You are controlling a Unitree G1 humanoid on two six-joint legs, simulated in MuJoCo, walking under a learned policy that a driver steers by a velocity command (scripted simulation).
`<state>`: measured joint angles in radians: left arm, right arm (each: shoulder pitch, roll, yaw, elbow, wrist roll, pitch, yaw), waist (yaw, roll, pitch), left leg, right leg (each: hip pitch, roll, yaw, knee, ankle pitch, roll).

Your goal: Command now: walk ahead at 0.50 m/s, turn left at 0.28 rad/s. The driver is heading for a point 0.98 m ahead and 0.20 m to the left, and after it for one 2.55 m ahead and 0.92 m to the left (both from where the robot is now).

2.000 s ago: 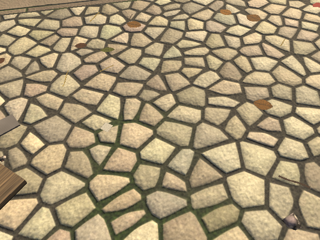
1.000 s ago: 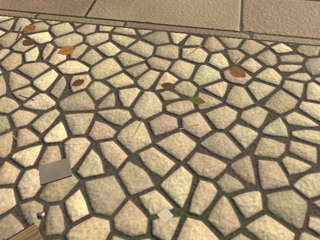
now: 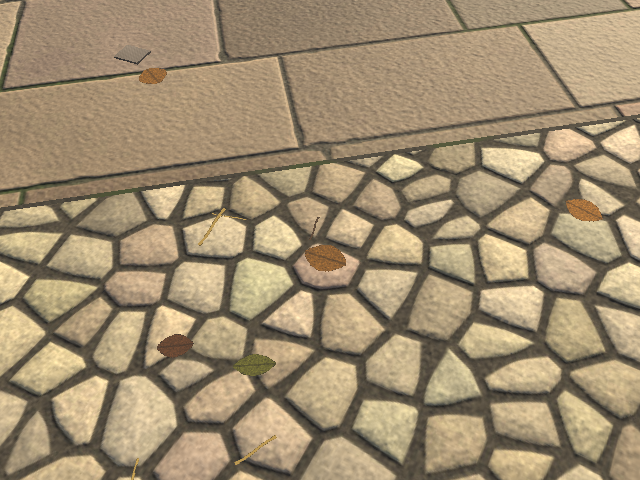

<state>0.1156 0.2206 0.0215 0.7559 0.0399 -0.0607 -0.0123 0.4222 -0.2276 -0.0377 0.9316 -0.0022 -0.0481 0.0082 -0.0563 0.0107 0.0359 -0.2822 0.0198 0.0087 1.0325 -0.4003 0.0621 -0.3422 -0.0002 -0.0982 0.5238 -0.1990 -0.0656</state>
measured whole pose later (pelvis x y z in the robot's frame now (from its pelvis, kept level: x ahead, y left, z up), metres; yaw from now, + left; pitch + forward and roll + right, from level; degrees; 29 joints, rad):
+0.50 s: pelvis +0.25 +0.06 -0.02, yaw +17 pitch +1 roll +0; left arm 0.35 0.24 0.04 0.90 0.02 -0.05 0.01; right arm 0.10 -0.25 -0.06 0.78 -0.03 -0.02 0.03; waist 0.02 -0.01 0.07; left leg -0.45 -0.08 0.11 0.64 -0.20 0.14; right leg -0.18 -0.07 -0.14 1.12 -0.43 0.01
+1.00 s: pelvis +0.51 +0.12 -0.01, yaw +17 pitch +1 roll +1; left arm 0.10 0.24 0.03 0.77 0.03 -0.04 -0.04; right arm 0.40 -0.24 -0.03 0.95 -0.03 -0.07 -0.03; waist -0.05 -0.02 0.05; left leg 0.14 -0.10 0.05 0.29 -0.42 0.08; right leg -0.49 0.02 -0.08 0.54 -0.08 -0.10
